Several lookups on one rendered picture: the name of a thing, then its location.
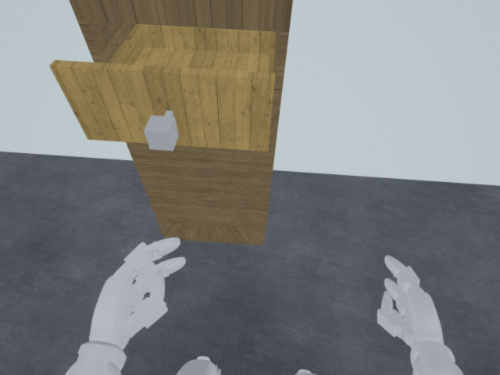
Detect left robot forearm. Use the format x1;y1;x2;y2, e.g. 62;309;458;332
65;341;127;375

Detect left robot hand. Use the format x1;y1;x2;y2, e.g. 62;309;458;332
89;237;186;350

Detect drawer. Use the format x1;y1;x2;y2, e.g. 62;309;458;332
50;24;275;152

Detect cabinet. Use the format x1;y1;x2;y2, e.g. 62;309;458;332
70;0;293;246

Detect robot left thigh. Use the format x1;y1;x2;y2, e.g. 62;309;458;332
177;359;221;375

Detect right robot hand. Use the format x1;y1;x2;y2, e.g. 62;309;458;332
377;255;444;348

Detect right robot forearm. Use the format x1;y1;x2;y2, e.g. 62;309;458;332
410;341;463;375

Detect handle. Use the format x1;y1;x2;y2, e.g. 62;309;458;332
144;110;179;151

